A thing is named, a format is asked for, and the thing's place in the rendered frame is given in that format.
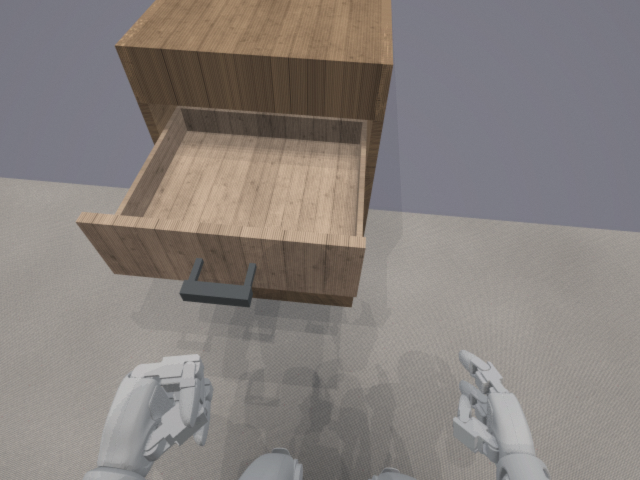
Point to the left robot hand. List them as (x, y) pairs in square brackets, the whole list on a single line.
[(130, 440)]

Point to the cabinet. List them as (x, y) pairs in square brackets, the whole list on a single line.
[(329, 58)]

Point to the left robot thigh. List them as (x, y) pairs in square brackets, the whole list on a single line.
[(273, 466)]

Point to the handle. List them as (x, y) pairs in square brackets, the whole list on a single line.
[(217, 293)]

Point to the right robot hand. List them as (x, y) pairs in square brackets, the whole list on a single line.
[(498, 413)]

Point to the robot right forearm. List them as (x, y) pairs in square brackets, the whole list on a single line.
[(521, 466)]

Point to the drawer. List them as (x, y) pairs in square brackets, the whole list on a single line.
[(235, 187)]

